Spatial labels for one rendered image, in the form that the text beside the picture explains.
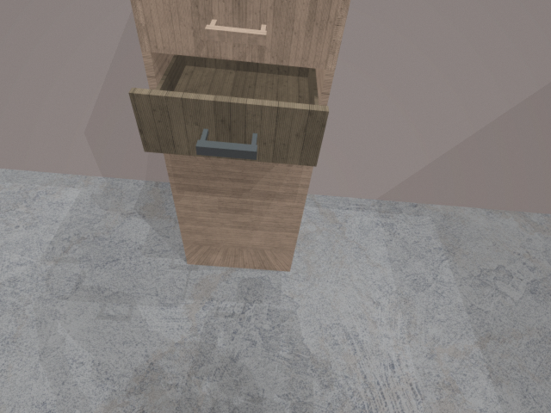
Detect cabinet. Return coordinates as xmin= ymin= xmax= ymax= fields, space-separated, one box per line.
xmin=130 ymin=0 xmax=350 ymax=272

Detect drawer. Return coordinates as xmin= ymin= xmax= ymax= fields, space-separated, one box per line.
xmin=128 ymin=54 xmax=329 ymax=167

